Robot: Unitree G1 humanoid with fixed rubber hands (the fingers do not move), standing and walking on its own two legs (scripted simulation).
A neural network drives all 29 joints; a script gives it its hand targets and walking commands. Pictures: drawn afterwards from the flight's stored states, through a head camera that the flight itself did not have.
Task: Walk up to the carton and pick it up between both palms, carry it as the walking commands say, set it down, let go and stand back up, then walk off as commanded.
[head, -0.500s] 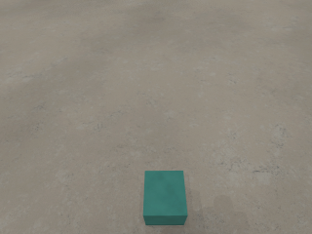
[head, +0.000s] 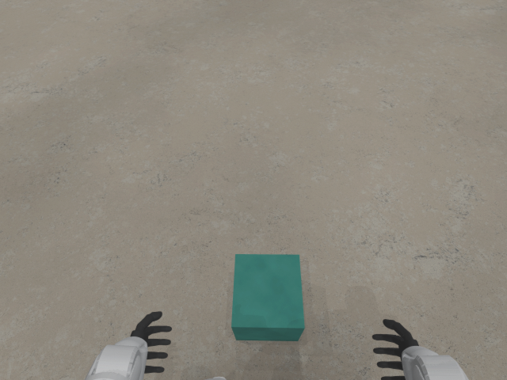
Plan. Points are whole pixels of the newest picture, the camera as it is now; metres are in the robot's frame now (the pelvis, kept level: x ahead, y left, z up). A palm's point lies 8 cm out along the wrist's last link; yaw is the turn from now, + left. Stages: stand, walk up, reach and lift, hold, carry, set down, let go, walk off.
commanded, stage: reach and lift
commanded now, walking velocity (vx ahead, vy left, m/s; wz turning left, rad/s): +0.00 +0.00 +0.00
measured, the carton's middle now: (267, 298) +0.42 +0.01 -0.65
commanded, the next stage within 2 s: none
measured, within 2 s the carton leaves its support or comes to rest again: neither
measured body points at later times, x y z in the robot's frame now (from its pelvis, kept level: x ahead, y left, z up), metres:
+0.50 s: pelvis -0.05 +0.00 -0.05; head +0.07 +0.00 +0.38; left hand +0.19 +0.22 -0.16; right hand +0.19 -0.20 -0.17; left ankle +0.00 +0.12 -0.72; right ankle +0.01 -0.12 -0.72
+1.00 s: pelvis -0.08 +0.00 -0.09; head +0.16 -0.01 +0.29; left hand +0.35 +0.20 -0.19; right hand +0.36 -0.19 -0.19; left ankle +0.00 +0.12 -0.72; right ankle +0.01 -0.12 -0.72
